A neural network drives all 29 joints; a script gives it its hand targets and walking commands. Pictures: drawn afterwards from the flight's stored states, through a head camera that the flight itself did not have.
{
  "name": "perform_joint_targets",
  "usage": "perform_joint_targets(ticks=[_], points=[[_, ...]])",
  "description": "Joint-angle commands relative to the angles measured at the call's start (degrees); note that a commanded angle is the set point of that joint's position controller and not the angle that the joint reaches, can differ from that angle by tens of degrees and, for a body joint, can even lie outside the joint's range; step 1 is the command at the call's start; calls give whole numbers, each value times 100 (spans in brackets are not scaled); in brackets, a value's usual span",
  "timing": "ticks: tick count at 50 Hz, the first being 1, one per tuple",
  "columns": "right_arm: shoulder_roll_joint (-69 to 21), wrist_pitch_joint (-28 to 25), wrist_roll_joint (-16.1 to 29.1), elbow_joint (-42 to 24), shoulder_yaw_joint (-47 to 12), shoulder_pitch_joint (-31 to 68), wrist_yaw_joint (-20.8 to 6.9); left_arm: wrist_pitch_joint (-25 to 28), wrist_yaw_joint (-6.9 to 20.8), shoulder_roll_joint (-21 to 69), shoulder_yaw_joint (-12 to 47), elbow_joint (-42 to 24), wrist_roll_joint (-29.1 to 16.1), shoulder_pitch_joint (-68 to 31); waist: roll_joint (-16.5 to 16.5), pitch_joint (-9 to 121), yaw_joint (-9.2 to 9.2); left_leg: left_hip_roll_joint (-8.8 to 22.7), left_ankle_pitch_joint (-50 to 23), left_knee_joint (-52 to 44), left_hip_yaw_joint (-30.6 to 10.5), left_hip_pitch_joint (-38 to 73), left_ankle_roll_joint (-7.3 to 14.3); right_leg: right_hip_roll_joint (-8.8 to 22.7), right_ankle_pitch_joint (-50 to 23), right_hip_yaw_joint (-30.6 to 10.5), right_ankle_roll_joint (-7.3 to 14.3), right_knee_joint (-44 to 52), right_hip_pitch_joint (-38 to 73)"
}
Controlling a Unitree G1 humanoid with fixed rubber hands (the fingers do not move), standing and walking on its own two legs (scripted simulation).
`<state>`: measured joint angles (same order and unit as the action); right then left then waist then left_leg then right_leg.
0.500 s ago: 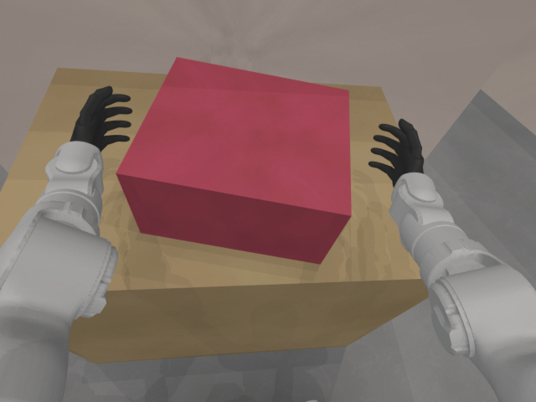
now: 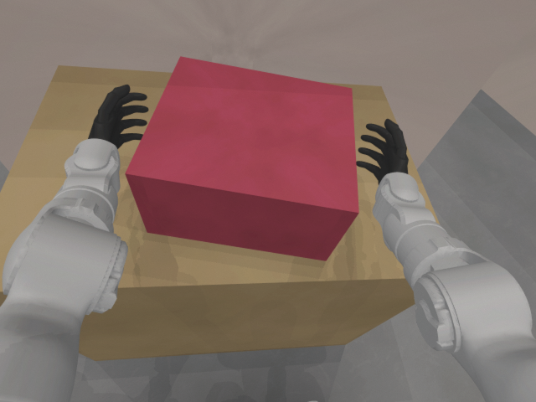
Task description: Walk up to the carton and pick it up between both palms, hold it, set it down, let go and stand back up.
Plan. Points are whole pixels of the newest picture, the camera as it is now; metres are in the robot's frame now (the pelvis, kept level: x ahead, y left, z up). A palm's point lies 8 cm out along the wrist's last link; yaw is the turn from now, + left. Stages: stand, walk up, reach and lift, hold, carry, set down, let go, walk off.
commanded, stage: reach and lift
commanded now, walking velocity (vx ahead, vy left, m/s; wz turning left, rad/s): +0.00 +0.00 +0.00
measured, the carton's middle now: (252, 158) +0.54 -0.02 +0.01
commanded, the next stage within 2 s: none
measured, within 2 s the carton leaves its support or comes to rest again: leaves its support in 1.42 s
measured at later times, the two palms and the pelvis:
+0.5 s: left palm (111, 138) +0.51 +0.20 +0.09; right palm (386, 173) +0.44 -0.20 +0.09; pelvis +0.00 +0.00 +0.00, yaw +0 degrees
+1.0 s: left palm (112, 139) +0.51 +0.19 +0.09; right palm (386, 175) +0.44 -0.20 +0.08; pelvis +0.01 +0.00 +0.01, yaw +0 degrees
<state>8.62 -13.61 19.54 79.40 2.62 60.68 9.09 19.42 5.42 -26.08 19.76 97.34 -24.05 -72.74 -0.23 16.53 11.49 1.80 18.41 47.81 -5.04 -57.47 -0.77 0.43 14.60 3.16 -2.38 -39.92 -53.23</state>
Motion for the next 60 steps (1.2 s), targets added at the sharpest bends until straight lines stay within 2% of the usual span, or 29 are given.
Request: perform_joint_targets(ticks=[1,6,32,43,50,53,57,60], points=[[839,-191,-35,-950,16,2243,12,268,-13,-261,-26,-713,2,-2600,-1286,3391,45,-156,-2266,-116,337,3135,-300,-160,-1435,355,220,193,963],[756,-139,-161,-1058,112,2292,69,261,-8,-239,-99,-687,48,-2628,-1187,3389,68,-175,-2057,-173,366,2956,-251,-146,-1428,329,216,191,1122],[201,-181,-495,-1231,336,2220,47,295,31,369,-354,-904,390,-2587,-1229,3351,-44,-129,-2579,-243,346,3437,-324,-211,-1519,369,247,391,1039],[-213,-358,-818,-1291,539,2137,2,429,165,754,-634,-966,711,-2526,-1214,3382,-63,-154,-2810,-349,356,3609,-339,-203,-1743,352,234,533,1298],[-922,-613,-1416,-1270,915,2086,-235,633,429,1417,-1028,-918,1276,-2558,-1261,3261,-62,-179,-3050,-535,391,3880,-364,-157,-1892,379,249,711,1606],[-1625,-803,-1885,-1307,1032,2157,-445,788,598,2126,-1177,-924,1688,-2670,-1301,3256,-39,-198,-3262,-673,421,4109,-381,-155,-2049,401,271,834,1827],[-2659,-1051,-2726,-1470,1264,2082,-807,962,849,3213,-1722,-642,2389,-2467,-1348,2963,-76,-210,-3582,-998,507,4410,-398,-138,-2232,390,314,1106,2272],[-2702,-1124,-3010,-1502,1345,1801,-917,1060,835,3344,-1999,-671,2601,-2231,-1425,2786,-101,-166,-3828,-1233,549,4717,-447,-140,-2399,354,338,1265,2633]])
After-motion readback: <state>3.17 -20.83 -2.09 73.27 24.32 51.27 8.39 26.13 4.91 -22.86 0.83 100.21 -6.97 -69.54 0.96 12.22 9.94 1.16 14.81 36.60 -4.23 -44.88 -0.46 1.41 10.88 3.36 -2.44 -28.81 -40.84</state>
